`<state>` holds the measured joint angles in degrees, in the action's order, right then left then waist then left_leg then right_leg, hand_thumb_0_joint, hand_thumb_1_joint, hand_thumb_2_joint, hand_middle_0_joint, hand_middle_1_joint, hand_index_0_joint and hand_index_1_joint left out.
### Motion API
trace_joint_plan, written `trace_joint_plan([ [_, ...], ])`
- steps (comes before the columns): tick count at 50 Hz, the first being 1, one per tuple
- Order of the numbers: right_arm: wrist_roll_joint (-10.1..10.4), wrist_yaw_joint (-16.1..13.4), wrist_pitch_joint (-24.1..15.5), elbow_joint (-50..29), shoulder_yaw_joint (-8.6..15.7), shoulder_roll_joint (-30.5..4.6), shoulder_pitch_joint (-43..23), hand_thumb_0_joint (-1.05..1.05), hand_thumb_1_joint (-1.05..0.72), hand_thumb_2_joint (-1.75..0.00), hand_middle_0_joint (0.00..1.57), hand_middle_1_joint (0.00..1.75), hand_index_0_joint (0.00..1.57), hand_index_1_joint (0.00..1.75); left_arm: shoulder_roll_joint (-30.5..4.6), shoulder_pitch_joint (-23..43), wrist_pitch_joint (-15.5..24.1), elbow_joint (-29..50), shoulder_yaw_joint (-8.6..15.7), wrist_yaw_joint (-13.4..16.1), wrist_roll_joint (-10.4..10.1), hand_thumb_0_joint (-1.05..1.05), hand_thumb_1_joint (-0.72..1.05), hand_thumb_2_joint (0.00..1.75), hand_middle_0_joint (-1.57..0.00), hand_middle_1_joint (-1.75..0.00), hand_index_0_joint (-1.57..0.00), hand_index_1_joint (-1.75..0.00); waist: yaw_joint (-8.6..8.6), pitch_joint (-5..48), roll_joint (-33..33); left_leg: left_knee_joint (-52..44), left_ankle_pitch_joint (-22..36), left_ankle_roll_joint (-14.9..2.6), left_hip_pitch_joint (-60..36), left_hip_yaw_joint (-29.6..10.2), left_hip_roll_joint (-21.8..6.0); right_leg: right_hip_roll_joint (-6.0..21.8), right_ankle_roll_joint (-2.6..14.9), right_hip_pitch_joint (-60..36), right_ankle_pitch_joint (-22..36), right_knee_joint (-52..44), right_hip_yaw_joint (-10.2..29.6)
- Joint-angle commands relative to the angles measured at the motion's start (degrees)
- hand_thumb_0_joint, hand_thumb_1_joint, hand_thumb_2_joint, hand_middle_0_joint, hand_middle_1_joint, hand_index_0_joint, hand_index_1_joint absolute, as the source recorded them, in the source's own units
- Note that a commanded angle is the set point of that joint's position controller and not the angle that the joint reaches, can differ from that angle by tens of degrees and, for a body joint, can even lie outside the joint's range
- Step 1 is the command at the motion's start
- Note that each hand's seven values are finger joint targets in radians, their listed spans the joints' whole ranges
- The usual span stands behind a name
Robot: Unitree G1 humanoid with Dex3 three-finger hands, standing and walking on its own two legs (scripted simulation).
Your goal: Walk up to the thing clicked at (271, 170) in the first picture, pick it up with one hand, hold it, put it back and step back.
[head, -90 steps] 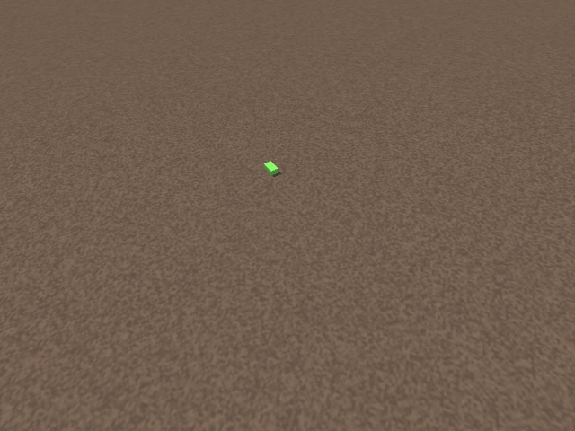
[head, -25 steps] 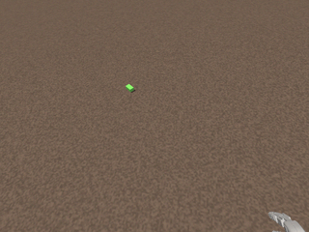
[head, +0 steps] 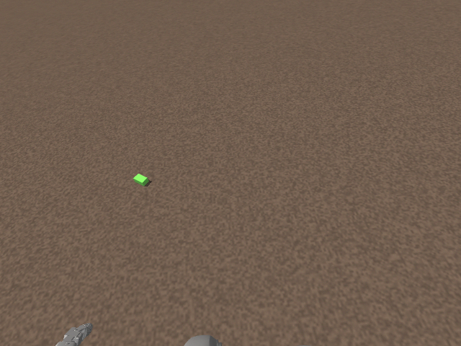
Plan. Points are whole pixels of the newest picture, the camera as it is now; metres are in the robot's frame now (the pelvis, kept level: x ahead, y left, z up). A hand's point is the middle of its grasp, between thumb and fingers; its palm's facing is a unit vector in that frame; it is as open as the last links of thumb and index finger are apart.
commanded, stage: walk up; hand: left
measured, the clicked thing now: (141, 179) +1.18 +0.57 -0.74
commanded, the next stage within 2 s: none
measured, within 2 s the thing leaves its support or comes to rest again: neither
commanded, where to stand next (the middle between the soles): +0.75 +0.61 m, yaw -37 degrees
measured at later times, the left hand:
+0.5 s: hand (57, 268) +0.35 +0.43 -0.12, palm faces -0.32 -0.81 -0.49, open 7.4 cm
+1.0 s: hand (7, 222) +0.51 +0.65 -0.14, palm faces -0.32 -0.70 -0.64, open 7.4 cm
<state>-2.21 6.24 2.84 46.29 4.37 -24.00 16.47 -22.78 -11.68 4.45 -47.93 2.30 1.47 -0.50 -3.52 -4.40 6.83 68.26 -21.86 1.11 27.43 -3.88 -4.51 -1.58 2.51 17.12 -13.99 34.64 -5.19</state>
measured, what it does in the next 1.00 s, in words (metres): walks ahead, turning right: left foot, then right foot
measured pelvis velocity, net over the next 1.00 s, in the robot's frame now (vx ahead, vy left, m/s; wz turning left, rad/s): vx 0.36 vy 0.33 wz -0.40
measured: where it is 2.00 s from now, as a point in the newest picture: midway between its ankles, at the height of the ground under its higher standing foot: (117, 266)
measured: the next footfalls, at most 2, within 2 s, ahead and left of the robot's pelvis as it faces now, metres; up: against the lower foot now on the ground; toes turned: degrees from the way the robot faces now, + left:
left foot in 0.24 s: +0.25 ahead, +0.26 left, +0.00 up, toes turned -4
right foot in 0.56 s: +0.30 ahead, +0.07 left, +0.00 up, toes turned -22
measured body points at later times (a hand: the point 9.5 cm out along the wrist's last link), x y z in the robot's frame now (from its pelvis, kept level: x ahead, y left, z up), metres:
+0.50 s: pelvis +0.18 +0.17 +0.00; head +0.21 +0.14 +0.45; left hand +0.36 +0.47 -0.09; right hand +0.10 -0.15 -0.11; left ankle +0.21 +0.26 -0.72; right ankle +0.23 +0.07 -0.69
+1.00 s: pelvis +0.36 +0.33 -0.04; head +0.37 +0.30 +0.41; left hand +0.53 +0.68 -0.10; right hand +0.35 -0.04 -0.13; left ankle +0.45 +0.45 -0.72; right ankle +0.27 +0.12 -0.69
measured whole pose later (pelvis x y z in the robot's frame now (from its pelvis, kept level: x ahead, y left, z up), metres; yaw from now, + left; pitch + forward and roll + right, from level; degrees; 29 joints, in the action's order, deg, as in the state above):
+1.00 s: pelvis +0.36 +0.33 -0.04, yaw -23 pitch -1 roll +0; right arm -3.6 6.2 2.6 40.2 7.7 -28.7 11.2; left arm -29.5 -20.8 3.5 -52.0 4.3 6.3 1.3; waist 0.3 -4.2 3.7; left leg 54.7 -24.9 2.3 28.8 1.7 -5.5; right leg 7.2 2.3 29.0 -29.4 61.6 9.0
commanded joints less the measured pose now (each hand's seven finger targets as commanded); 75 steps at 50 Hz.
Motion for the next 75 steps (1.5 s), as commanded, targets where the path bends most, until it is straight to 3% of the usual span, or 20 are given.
trace_joint_plan([
  [1,-0.8,0.8,-0.9,-4.7,4.8,-12.5,4.9,0.0,-0.9,-0.9,0.2,0.3,0.2,0.3,-19.8,0.7,2.1,3.5,6.3,1.2,0.6,0.0,0.9,0.9,-0.2,-0.3,-0.2,-0.3,-1.16,-1.3,-14.1,-7.8,6.5,0.77,2.2,-0.5,-3.9,13.3,7.8,9.1,-18.9,-22.3,17.8],
  [6,-1.6,2.0,-1.2,-7.5,5.4,-12.3,-1.3,0.0,-0.9,-0.9,0.2,0.3,0.2,0.3,-22.0,-1.4,2.2,3.1,7.2,1.5,1.3,0.0,0.9,0.9,-0.2,-0.3,-0.2,-0.3,0.42,0.4,-15.0,-18.0,10.1,0.63,-1.1,2.6,-4.3,11.7,6.37,11.7,-19.3,-17.1,15.5],
  [10,-1.5,1.1,-1.9,-5.2,6.9,-12.9,7.6,0.0,-0.9,-0.9,0.2,0.3,0.2,0.3,-21.4,3.1,1.1,3.3,6.6,2.1,2.5,0.0,0.9,0.9,-0.2,-0.3,-0.2,-0.3,-6.45,3.2,-11.6,-26.8,3.7,-1.28,-19.6,7.9,0.3,9.7,4.89,21.1,-21.6,-3.7,13.5],
  [12,-3.0,-0.6,-3.0,-3.2,8.6,-18.4,16.0,0.0,-0.9,-0.9,0.2,0.3,0.2,0.3,-10.2,-2.1,0.2,2.6,3.3,2.6,2.4,0.0,0.9,0.9,-0.2,-0.3,-0.2,-0.3,-9.63,3.1,14.7,-46.9,-18.9,-2.45,-24.5,-11.6,-9.1,-2.2,1.22,31.2,-21.3,31.8,6.0],
  [14,-0.3,-1.8,-3.9,-7.2,9.2,-23.4,1.9,0.0,-0.9,-0.9,0.2,0.3,0.2,0.3,-14.3,-5.1,0.9,1.6,2.4,3.8,0.6,0.0,0.9,0.9,-0.2,-0.3,-0.2,-0.3,-2.23,1.6,11.4,-61.3,-30.1,-11.67,-16.1,-36.0,-20.0,3.1,2.32,32.7,-14.3,43.3,8.7],
  [18,-1.2,-2.2,-4.1,-7.0,6.3,-15.1,0.0,0.0,-0.9,-0.9,0.2,0.3,0.2,0.3,-17.2,-7.9,1.5,-4.0,4.1,2.1,-0.5,0.0,0.9,0.9,-0.2,-0.3,-0.2,-0.3,-0.76,2.4,8.0,-49.0,-3.3,-12.6,-16.9,-10.1,-11.4,6.8,-0.37,23.4,-9.9,27.5,4.2],
  [23,-2.1,-2.4,-3.3,-8.1,5.3,-13.9,1.6,0.0,-0.9,-0.9,0.2,0.3,0.2,0.3,-13.3,-6.8,1.1,-1.8,3.5,1.7,-0.7,0.0,0.9,0.9,-0.2,-0.3,-0.2,-0.3,-0.82,4.9,4.9,-45.0,18.4,-14.89,-18.2,-1.4,-12.0,4.8,-0.63,12.6,-7.4,11.7,0.2],
  [27,-1.1,-1.7,-2.3,-12.4,3.4,-9.6,-4.4,0.0,-0.9,-0.9,0.2,0.3,0.2,0.3,-18.3,-22.2,1.3,-4.8,6.9,3.4,0.6,0.0,0.9,0.9,-0.2,-0.3,-0.2,-0.3,9.33,10.5,-10.6,-20.4,14.9,-5.63,4.0,9.8,-4.0,5.7,1.77,-22.7,4.1,-5.4,5.6],
  [29,-1.4,-2.1,-0.9,-11.7,3.7,-11.5,1.1,0.0,-0.9,-0.9,0.2,0.3,0.2,0.3,-23.8,-19.0,1.3,-0.1,7.5,4.6,0.9,0.0,0.9,0.9,-0.2,-0.3,-0.2,-0.3,6.88,9.8,-11.5,-0.1,-11.3,0.47,18.9,-0.2,0.9,28.3,11.95,-21.9,-17.2,-16.2,44.7],
  [30,-1.8,-2.5,-0.2,-11.4,5.2,-15.4,-0.6,0.0,-0.9,-0.9,0.2,0.3,0.2,0.3,-24.0,-15.0,1.2,1.2,7.5,5.1,0.0,0.0,0.9,0.9,-0.2,-0.3,-0.2,-0.3,6.06,6.3,-8.2,4.5,-10.3,1.11,18.9,-4.4,-2.2,30.5,17.1,-15.2,-23.8,-17.3,47.4],
  [36,-1.4,-0.9,0.4,-7.8,5.0,-13.7,1.4,0.0,-0.9,-0.9,0.2,0.3,0.2,0.3,-20.7,-9.3,2.6,3.1,6.8,4.2,1.2,0.0,0.9,0.9,-0.2,-0.3,-0.2,-0.3,1.67,1.3,-13.0,-1.7,0.3,-0.36,9.4,-1.5,-4.0,16.8,10.16,3.9,-7.4,-11.0,20.7],
  [43,-1.2,0.4,0.4,-10.3,6.1,-14.0,-4.1,0.0,-0.9,-0.9,0.2,0.3,0.2,0.3,-26.0,-8.9,2.4,3.2,8.2,4.8,2.7,0.0,0.9,0.9,-0.2,-0.3,-0.2,-0.3,2.28,3.3,-16.9,-14.0,-2.2,-0.98,0.5,4.2,-2.5,15.0,9.73,10.8,-11.8,-5.5,18.2],
  [46,-1.8,-0.3,-0.2,-7.0,7.3,-14.3,6.5,0.0,-0.9,-0.9,0.2,0.3,0.2,0.3,-22.3,-5.2,1.4,3.4,6.7,5.3,2.6,0.0,0.9,0.9,-0.2,-0.3,-0.2,-0.3,-4.87,6.6,-9.8,-26.9,-1.6,-1.42,-16.9,8.0,2.3,10.7,5.03,19.1,-4.2,11.1,10.7],
  [48,-1.5,-1.5,-1.3,-7.4,9.1,-23.7,7.5,0.0,-0.9,-0.9,0.2,0.3,0.2,0.3,-14.0,-5.3,1.1,3.8,3.6,6.2,1.2,0.0,0.9,0.9,-0.2,-0.3,-0.2,-0.3,-6.49,4.2,16.7,-50.7,-11.9,-8.36,-20.6,-28.2,-16.4,-3.1,0.22,37.3,-21.4,36.3,4.1],
  [57,-2.0,-2.9,-1.2,-10.3,4.9,-13.4,-2.9,0.0,-0.9,-0.9,0.2,0.3,0.2,0.3,-15.1,-11.7,1.5,-3.4,4.0,4.7,-0.5,0.0,0.9,0.9,-0.2,-0.3,-0.2,-0.3,0.01,2.9,7.4,-38.4,24.1,-15.35,-13.5,-3.6,-10.4,4.3,-0.38,14.7,-10.2,19.3,-0.2],
  [60,-1.6,-2.6,0.0,-13.3,3.9,-12.1,-9.7,0.0,-0.9,-0.9,0.2,0.3,0.2,0.3,-15.4,-21.7,1.6,-5.2,5.3,5.3,-0.1,0.0,0.9,0.9,-0.2,-0.3,-0.2,-0.3,7.83,6.0,0.3,-27.5,19.8,-10.09,-0.9,3.1,-6.4,3.3,0.96,-9.1,6.2,0.0,-0.1],
  [63,-1.4,-3.5,1.3,-12.8,3.7,-11.5,-1.4,0.0,-0.9,-0.9,0.2,0.3,0.2,0.3,-25.0,-20.7,1.3,0.0,7.7,7.3,1.4,0.0,0.9,0.9,-0.2,-0.3,-0.2,-0.3,7.19,11.2,-7.8,5.5,-13.7,0.05,17.5,-2.3,1.2,30.5,13.36,-18.3,-10.1,-14.1,45.5],
  [64,-1.5,-4.0,1.9,-11.9,4.8,-14.4,-1.9,0.0,-0.9,-0.9,0.2,0.3,0.2,0.3,-24.5,-16.6,1.3,1.8,7.6,7.6,0.7,0.0,0.9,0.9,-0.2,-0.3,-0.2,-0.3,6.58,8.8,-4.2,10.8,-12.4,-0.15,16.2,-4.1,-0.4,31.4,16.6,-12.1,-15.2,-15.9,46.1],
  [69,-1.6,-2.8,2.1,-8.3,5.4,-14.4,0.9,0.0,-0.9,-0.9,0.2,0.3,0.2,0.3,-21.1,-10.6,2.0,2.5,6.4,6.2,1.8,0.0,0.9,0.9,-0.2,-0.3,-0.2,-0.3,2.68,1.4,-10.8,9.2,-1.7,-0.53,9.4,-3.2,-2.5,17.9,9.87,5.8,-9.7,-10.1,22.0],
  [75,-1.6,-1.5,2.3,-10.0,5.5,-13.7,-4.0,0.0,-0.9,-0.9,0.2,0.3,0.2,0.3,-25.3,-10.9,1.9,2.9,8.5,5.7,3.2,0.0,0.9,0.9,-0.2,-0.3,-0.2,-0.3,4.33,2.4,-16.6,-4.5,-6.7,-0.37,6.3,2.1,-3.8,15.2,10.25,9.6,-18.2,-6.9,19.5],
])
